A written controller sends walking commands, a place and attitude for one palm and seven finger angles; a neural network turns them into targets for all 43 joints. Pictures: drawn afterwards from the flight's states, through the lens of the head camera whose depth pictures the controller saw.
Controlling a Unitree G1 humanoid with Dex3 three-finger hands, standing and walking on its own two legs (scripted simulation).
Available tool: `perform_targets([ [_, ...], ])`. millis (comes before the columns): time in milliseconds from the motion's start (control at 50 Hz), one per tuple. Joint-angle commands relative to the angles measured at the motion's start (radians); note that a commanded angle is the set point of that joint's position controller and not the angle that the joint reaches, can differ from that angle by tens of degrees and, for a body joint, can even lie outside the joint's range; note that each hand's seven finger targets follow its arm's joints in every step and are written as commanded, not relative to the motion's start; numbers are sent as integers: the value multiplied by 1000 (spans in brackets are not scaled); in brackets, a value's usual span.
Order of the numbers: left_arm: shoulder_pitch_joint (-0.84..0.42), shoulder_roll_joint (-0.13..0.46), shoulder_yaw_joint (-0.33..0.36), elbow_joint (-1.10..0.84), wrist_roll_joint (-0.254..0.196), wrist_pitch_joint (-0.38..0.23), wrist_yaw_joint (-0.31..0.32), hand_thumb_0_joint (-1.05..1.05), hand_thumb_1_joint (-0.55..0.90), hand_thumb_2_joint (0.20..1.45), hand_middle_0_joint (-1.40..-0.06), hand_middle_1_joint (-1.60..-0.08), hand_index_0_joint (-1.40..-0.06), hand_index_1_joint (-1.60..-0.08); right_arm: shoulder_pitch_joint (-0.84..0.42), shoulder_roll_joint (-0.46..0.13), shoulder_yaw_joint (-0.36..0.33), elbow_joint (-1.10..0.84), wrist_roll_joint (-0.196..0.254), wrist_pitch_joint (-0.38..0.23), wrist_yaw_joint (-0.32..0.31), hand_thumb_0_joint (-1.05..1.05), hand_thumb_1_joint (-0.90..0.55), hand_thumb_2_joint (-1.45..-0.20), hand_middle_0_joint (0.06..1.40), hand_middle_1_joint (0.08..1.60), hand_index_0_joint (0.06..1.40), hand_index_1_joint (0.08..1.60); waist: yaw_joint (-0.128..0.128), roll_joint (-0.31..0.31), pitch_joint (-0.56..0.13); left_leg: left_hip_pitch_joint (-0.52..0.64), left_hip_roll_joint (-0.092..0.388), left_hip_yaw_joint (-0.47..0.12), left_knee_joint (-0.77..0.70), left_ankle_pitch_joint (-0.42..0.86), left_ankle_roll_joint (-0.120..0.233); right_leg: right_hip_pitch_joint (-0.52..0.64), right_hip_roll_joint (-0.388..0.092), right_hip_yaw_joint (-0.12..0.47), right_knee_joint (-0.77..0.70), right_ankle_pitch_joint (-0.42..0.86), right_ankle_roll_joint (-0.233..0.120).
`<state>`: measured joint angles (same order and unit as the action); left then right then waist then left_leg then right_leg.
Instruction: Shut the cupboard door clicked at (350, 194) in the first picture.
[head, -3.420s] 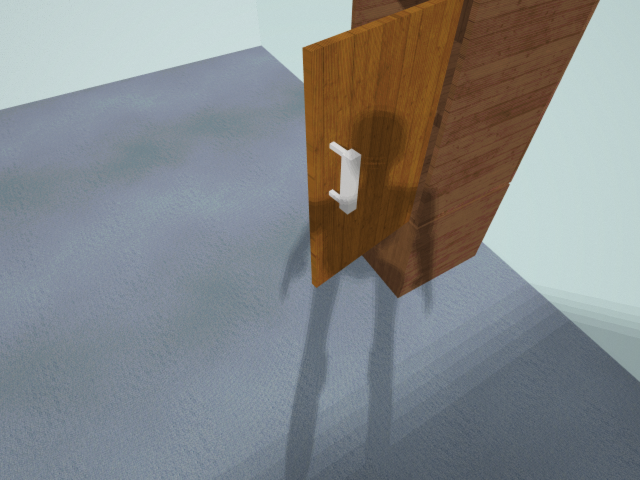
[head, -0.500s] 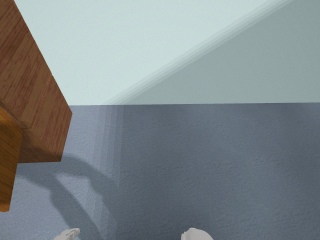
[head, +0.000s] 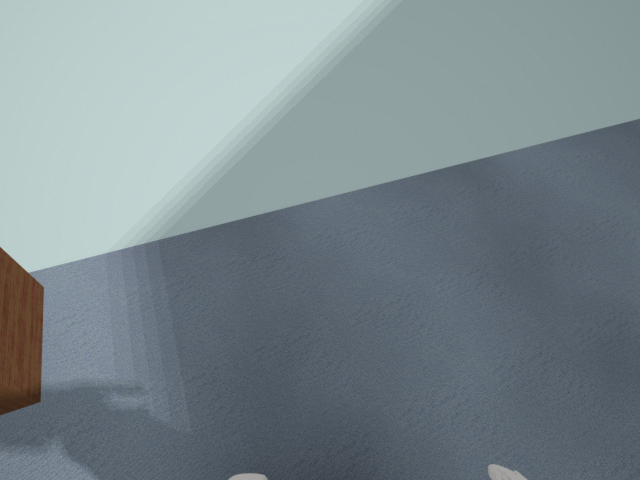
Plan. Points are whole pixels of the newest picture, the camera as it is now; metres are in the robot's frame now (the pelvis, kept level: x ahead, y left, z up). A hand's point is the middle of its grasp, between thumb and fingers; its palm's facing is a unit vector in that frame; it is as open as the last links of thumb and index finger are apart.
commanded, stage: walk around to get in front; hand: left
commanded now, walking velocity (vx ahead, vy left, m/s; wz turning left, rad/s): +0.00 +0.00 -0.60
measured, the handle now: out of the picture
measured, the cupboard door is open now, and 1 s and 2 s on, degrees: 100 100 100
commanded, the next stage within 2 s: none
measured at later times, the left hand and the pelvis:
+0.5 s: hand (230, 444) +0.18 +0.14 -0.15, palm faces -0.32 -0.91 -0.27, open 7.4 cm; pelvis +0.00 -0.02 +0.00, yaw -18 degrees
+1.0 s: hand (267, 385) +0.26 +0.10 -0.16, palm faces -0.56 -0.82 -0.15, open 7.4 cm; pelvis +0.09 -0.03 +0.02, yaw -35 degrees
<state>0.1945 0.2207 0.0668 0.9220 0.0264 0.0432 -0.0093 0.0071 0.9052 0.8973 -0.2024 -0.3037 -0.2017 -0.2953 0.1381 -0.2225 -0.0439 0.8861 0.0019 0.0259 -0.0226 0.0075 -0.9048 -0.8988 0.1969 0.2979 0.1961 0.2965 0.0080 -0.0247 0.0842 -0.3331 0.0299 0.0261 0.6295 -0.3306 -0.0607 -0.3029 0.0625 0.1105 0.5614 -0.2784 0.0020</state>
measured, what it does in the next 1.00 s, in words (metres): steps on the spot, turning right: left foot, then right foot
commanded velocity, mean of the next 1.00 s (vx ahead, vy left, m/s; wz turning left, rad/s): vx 0.14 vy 0.00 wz -0.60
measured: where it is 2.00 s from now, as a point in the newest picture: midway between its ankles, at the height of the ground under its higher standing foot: (437, 429)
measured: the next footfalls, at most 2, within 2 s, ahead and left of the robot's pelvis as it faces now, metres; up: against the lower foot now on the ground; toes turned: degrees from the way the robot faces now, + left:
left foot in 0.02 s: +0.05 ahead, +0.11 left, +0.00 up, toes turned +2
right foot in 0.42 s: +0.00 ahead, -0.14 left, +0.00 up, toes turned -21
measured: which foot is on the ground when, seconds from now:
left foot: up 0.00-0.00, down 0.02-0.42, up 0.44-0.78, down 0.80-1.00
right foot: down 0.00-0.02, up 0.04-0.40, down 0.42-0.80, up 0.82-1.00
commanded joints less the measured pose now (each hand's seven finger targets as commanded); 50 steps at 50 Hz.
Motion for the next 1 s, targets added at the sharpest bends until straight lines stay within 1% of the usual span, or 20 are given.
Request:
perform_targets([
  [0,-47,98,30,-121,-16,-10,2,0,900,900,-200,-300,-200,-300,198,-270,-56,-27,-28,-37,-28,0,-900,-900,200,300,200,300,-65,348,-158,312,478,-442,-367,332,198,-292,3,-63,392,-363,21],
  [20,-69,126,38,-122,-7,-8,-3,0,900,900,-200,-300,-200,-300,179,-257,-46,-37,-37,-32,-30,0,-900,-900,200,300,200,300,-61,216,-125,204,484,-400,-350,371,246,-260,-49,-22,540,-340,22],
  [60,-34,123,51,-86,5,-3,-16,0,900,900,-200,-300,-200,-300,80,-181,-22,-62,-37,-41,-34,0,-900,-900,200,300,200,300,-1,241,-87,153,370,-231,-325,468,197,-271,-77,-47,644,-236,39],
  [120,-32,91,41,-76,-3,6,-30,0,900,900,-200,-300,-200,-300,95,-162,-18,-61,-36,-40,-32,0,-900,-900,200,300,200,300,-1,178,-99,208,286,-61,-289,531,166,-270,-83,-99,631,-150,57],
  [300,-126,60,18,-105,-4,-6,-36,0,900,900,-200,-300,-200,-300,200,-199,-49,-10,-36,-30,-13,0,-900,-900,200,300,200,300,-64,255,-136,284,319,60,-199,601,164,-117,-73,-222,201,-177,32],
  [360,-12,103,26,-73,-4,-16,-28,0,900,900,-200,-300,-200,-300,150,-211,-56,-22,-25,-24,-4,0,-900,-900,200,300,200,300,7,182,-159,157,300,112,-54,450,90,132,-73,-216,-96,68,-4],
  [380,67,183,43,-48,4,-25,-17,0,900,900,-200,-300,-200,-300,135,-166,-52,-37,-14,-22,0,0,-900,-900,200,300,200,300,46,-13,-201,-2,230,179,126,259,32,320,-214,-42,-175,295,-57],
  [400,136,290,68,-25,5,-32,1,0,900,900,-200,-300,-200,-300,51,-86,-27,-95,-12,-18,3,0,-900,-900,200,300,200,300,92,-324,-167,-275,67,189,370,-325,-19,395,-449,289,-194,657,-173],
  [420,160,294,66,-20,-11,-31,15,0,900,900,-200,-300,-200,-300,31,-122,-25,-96,-11,-2,-9,0,-900,-900,200,300,200,300,105,-265,-172,-296,72,26,494,-346,-9,339,-481,296,-195,663,-247],
  [440,103,263,59,-37,-12,-27,18,0,900,900,-200,-300,-200,-300,32,-108,-27,-89,-8,3,-5,0,-900,-900,200,300,200,300,69,-200,-108,-319,92,-10,532,-256,-6,272,-427,229,-218,477,-243],
  [520,-31,179,39,-82,-9,-34,28,0,900,900,-200,-300,-200,-300,53,-112,-34,-40,-15,10,2,0,-900,-900,200,300,200,300,-6,-159,-108,-233,76,-15,486,-79,-32,172,-283,122,-195,488,-178],
  [680,32,213,56,-56,3,-47,2,0,900,900,-200,-300,-200,-300,-3,-92,-33,-74,-20,-28,17,0,-900,-900,200,300,200,300,33,-138,-83,-133,15,21,144,-114,-18,143,-270,276,-276,-99,-211],
  [740,-34,192,56,-68,-4,-47,-6,0,900,900,-200,-300,-200,-300,124,-96,-32,-36,-19,-53,10,0,-900,-900,200,300,200,300,-44,-109,-65,173,-15,46,-128,6,-3,-78,-203,249,-195,-198,-156],
  [760,-49,142,44,-80,-6,-47,-11,0,900,900,-200,-300,-200,-300,204,-136,-40,-9,-21,-60,0,0,-900,-900,200,300,200,300,-82,26,-82,356,54,-19,-250,-47,15,-238,-127,185,-79,-247,-105],
  [780,-59,68,27,-110,-18,-45,-22,0,900,900,-200,-300,-200,-300,307,-246,-63,14,-41,-68,-9,0,-900,-900,200,300,200,300,-130,352,-107,479,333,-374,-396,-316,95,-435,27,-3,230,-335,-38],
  [800,-144,84,28,-150,-8,-51,-27,0,900,900,-200,-300,-200,-300,374,-285,-63,19,-45,-70,-16,0,-900,-900,200,300,200,300,-155,354,-65,400,515,-566,-486,-366,188,-496,-26,-67,462,-335,-20],
  [820,-153,108,37,-147,4,-56,-38,0,900,900,-200,-300,-200,-300,321,-247,-50,0,-43,-69,-12,0,-900,-900,200,300,200,300,-118,201,-7,301,505,-526,-508,-324,216,-487,-96,-32,559,-246,-18],
  [880,-81,75,38,-77,16,-50,-59,0,900,900,-200,-300,-200,-300,210,-141,-15,-22,-38,-88,-12,0,-900,-900,200,300,200,300,-36,137,3,261,336,-179,-438,72,119,-447,-129,-91,671,-38,4],
  [920,-60,35,25,-63,10,-40,-60,0,900,900,-200,-300,-200,-300,262,-111,-4,6,-31,-98,-17,0,-900,-900,200,300,200,300,-31,169,-32,318,270,-12,-379,390,76,-449,-111,-123,697,26,11],
  [980,-82,11,15,-62,6,-35,-61,0,900,900,-200,-300,-200,-300,330,-95,5,42,-30,-103,-21,0,-900,-900,200,300,200,300,-36,200,-54,376,263,88,-332,608,75,-477,-110,-155,663,57,7],
])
